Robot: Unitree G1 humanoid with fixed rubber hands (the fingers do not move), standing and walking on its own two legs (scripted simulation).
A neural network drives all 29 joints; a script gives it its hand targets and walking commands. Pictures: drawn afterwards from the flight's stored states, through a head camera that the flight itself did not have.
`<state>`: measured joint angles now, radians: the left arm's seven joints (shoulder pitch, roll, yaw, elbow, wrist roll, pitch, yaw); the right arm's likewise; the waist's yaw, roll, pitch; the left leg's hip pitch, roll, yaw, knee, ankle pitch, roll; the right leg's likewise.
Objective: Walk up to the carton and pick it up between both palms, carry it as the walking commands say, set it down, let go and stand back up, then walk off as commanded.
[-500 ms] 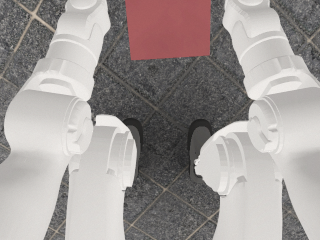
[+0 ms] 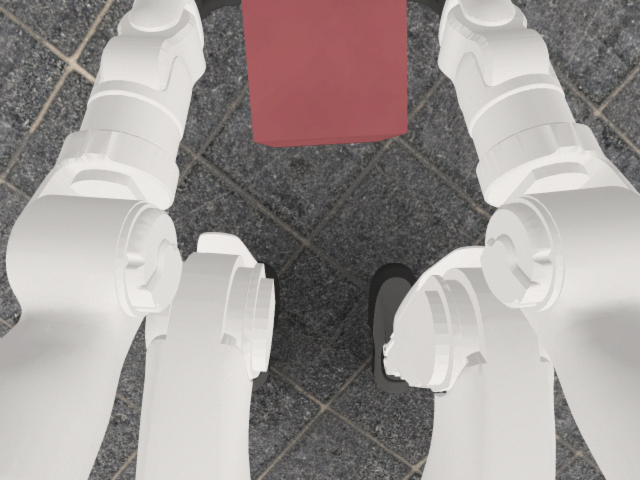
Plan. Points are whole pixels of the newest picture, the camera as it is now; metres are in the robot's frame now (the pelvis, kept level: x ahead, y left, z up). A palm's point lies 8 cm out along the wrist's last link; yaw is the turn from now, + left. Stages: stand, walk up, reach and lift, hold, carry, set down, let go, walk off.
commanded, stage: reach and lift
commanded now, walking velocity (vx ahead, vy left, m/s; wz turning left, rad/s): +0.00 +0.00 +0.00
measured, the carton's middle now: (321, 9) +0.56 +0.02 -0.24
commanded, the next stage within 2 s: none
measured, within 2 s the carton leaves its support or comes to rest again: leaves its support in 0.18 s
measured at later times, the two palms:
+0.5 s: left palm out of the picture +0.54 +0.15 -0.13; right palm out of the picture +0.56 -0.09 -0.11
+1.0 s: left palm out of the picture +0.53 +0.14 -0.08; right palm out of the picture +0.55 -0.07 -0.07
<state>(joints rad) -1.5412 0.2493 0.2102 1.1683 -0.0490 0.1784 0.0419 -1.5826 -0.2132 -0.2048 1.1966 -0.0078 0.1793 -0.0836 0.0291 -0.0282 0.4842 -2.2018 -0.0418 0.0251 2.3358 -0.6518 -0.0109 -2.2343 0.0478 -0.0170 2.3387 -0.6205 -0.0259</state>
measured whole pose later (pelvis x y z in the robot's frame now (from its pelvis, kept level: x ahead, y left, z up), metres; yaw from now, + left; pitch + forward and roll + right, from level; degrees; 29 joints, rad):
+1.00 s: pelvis -0.02 +0.01 +0.06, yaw +1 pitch +29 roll +1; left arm -1.50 0.11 0.29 0.80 0.05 0.34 0.34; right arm -1.53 -0.04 -0.35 0.78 -0.13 0.31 -0.34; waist 0.02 -0.03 0.52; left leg -2.07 -0.11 0.00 2.14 -0.58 -0.03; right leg -2.07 0.09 0.04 2.15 -0.57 0.04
